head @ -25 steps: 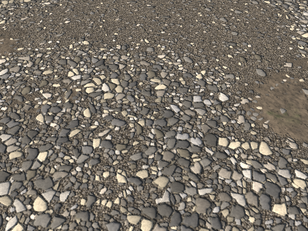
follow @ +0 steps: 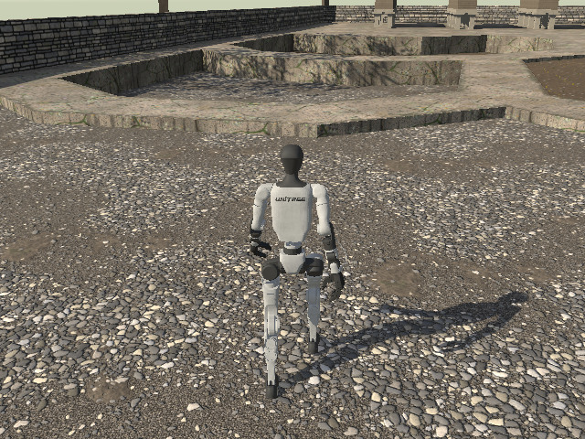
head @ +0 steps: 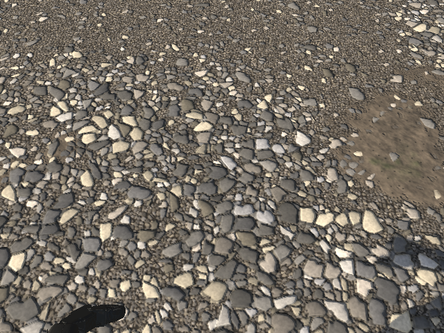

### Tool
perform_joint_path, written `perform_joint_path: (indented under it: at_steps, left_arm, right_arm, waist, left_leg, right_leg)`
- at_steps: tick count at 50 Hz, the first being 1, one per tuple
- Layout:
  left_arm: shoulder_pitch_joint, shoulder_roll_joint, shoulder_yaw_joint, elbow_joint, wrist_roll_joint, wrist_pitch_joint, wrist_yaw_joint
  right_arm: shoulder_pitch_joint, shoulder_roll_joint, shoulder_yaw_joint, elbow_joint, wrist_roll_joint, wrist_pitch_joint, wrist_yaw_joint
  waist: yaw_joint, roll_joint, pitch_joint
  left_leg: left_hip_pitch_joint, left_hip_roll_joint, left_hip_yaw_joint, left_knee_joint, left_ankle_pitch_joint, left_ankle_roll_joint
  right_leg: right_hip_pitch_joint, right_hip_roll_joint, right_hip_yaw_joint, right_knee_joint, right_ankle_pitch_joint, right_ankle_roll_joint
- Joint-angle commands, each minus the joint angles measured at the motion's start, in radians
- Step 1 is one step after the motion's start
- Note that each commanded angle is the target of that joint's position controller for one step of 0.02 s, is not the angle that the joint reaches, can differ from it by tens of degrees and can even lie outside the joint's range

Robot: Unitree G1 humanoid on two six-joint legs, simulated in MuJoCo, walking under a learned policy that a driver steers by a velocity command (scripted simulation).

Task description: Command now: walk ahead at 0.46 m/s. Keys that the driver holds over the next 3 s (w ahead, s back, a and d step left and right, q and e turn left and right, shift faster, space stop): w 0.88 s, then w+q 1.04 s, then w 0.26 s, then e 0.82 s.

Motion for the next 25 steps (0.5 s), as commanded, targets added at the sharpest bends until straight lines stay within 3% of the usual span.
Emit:
perform_joint_path:
  at_steps: [1,2,3,4,5,6,7,8,9,10,12,15,19,22,25]
  left_arm:
    - [0.095,0.143,0.051,-0.033,-0.002,-0.014,0.001]
    - [0.262,0.181,0.076,0.020,-0.007,-0.009,0.008]
    - [0.440,0.244,0.096,0.059,0.004,-0.002,0.019]
    - [0.525,0.311,0.106,0.085,0.022,0.000,0.013]
    - [0.479,0.214,0.079,0.087,0.017,-0.002,0.010]
    - [0.368,0.169,0.065,0.072,0.014,-0.009,0.011]
    - [0.270,0.138,0.054,0.048,0.017,-0.016,0.010]
    - [0.221,0.109,0.046,0.044,0.028,-0.021,0.004]
    - [0.205,0.088,0.039,0.051,0.039,-0.026,0.002]
    - [0.210,0.078,0.036,0.062,0.037,-0.027,0.000]
    - [0.244,0.098,0.037,0.086,0.031,-0.031,0.007]
    - [0.302,0.144,0.046,0.105,0.032,-0.029,0.031]
    - [0.375,0.166,0.047,0.116,0.022,-0.016,0.048]
    - [0.448,0.177,0.050,0.141,0.012,-0.008,0.050]
    - [0.485,0.183,0.056,0.161,0.008,0.010,0.053]
  right_arm:
    - [-0.020,-0.190,-0.044,-0.040,-0.005,0.006,-0.004]
    - [-0.035,-0.184,-0.041,-0.050,-0.011,0.014,-0.002]
    - [-0.047,-0.158,-0.028,-0.078,-0.023,0.015,0.002]
    - [0.099,0.022,0.018,-0.085,-0.014,-0.006,0.018]
    - [0.017,-0.065,-0.001,-0.085,0.016,-0.039,0.023]
    - [-0.098,-0.131,-0.021,-0.131,0.046,-0.057,0.024]
    - [-0.162,-0.147,-0.024,-0.147,0.044,-0.064,0.016]
    - [-0.186,-0.146,-0.036,-0.147,0.029,-0.059,0.007]
    - [-0.157,-0.129,-0.040,-0.143,0.019,-0.044,0.004]
    - [-0.135,-0.104,-0.041,-0.139,0.017,-0.029,0.002]
    - [-0.157,-0.091,-0.044,-0.153,0.013,-0.011,-0.001]
    - [-0.305,-0.112,-0.051,-0.210,-0.003,-0.007,-0.002]
    - [-0.471,-0.090,-0.040,-0.255,-0.002,-0.018,0.015]
    - [-0.570,-0.090,-0.032,-0.283,0.009,-0.021,0.031]
    - [-0.623,-0.109,-0.032,-0.317,0.013,-0.028,0.050]
  waist:
    - [0.164,0.160,-0.016]
    - [0.243,0.157,-0.114]
    - [0.304,0.074,-0.237]
    - [0.211,-0.230,-0.427]
    - [0.237,-0.175,-0.374]
    - [0.204,-0.146,-0.188]
    - [0.167,-0.033,-0.118]
    - [0.131,0.006,-0.071]
    - [0.090,-0.017,-0.068]
    - [0.073,-0.036,-0.057]
    - [0.059,-0.043,-0.012]
    - [0.083,-0.022,0.034]
    - [0.134,-0.021,0.043]
    - [0.172,-0.021,0.055]
    - [0.172,-0.028,0.063]
  left_leg:
    - [-0.104,0.246,-0.047,0.201,0.980,0.115]
    - [-0.164,0.208,-0.021,0.399,1.047,0.088]
    - [-0.398,0.160,-0.004,0.705,0.777,0.060]
    - [-0.743,-0.049,-0.043,1.100,-0.033,0.000]
    - [-0.854,-0.033,-0.179,1.243,-0.162,0.027]
    - [-0.936,0.021,-0.150,1.269,-0.094,0.049]
    - [-0.886,0.079,-0.132,1.221,0.005,0.058]
    - [-0.831,0.114,-0.116,1.163,0.059,0.056]
    - [-0.757,0.144,-0.124,1.121,0.090,0.057]
    - [-0.724,0.152,-0.119,1.086,0.094,0.054]
    - [-0.735,0.165,-0.100,1.014,0.105,0.041]
    - [-0.858,0.180,-0.087,0.847,0.251,0.006]
    - [-0.833,0.134,-0.039,0.557,0.463,-0.001]
    - [-0.822,0.106,-0.020,0.453,0.483,-0.002]
    - [-0.853,0.095,-0.032,0.388,0.401,0.027]
  right_leg:
    - [0.258,0.065,-0.031,-0.007,-0.026,-0.053]
    - [0.471,0.081,-0.037,-0.015,-0.026,-0.081]
    - [0.776,-0.088,0.164,-0.004,-0.104,-0.141]
    - [1.075,-0.360,0.710,-0.158,-0.381,-0.325]
    - [1.008,-0.342,0.847,-0.304,-0.456,-0.293]
    - [0.850,-0.315,0.682,-0.318,-0.386,-0.242]
    - [0.681,-0.283,0.540,-0.338,-0.241,-0.213]
    - [0.545,-0.244,0.428,-0.359,-0.125,-0.193]
    - [0.464,-0.209,0.350,-0.385,-0.088,-0.180]
    - [0.419,-0.190,0.311,-0.411,-0.083,-0.182]
    - [0.353,-0.180,0.251,-0.456,-0.061,-0.194]
    - [0.375,-0.180,0.215,-0.490,-0.040,-0.201]
    - [0.420,-0.138,0.128,-0.484,0.009,-0.154]
    - [0.500,-0.159,0.119,-0.460,-0.004,-0.147]
    - [0.629,-0.214,0.134,-0.396,0.035,-0.132]
Next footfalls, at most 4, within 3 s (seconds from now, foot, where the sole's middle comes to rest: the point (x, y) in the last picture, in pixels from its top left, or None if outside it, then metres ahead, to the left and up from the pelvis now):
0.06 right None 0.22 -0.12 -0.76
0.60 left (168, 311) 0.53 0.13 -0.76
1.14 right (235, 216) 0.84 -0.11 -0.76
1.68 left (141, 175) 1.04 0.21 -0.76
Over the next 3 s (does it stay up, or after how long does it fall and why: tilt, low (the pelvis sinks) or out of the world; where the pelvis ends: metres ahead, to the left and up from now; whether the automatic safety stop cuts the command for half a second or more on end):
stays up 1.34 0.29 0.01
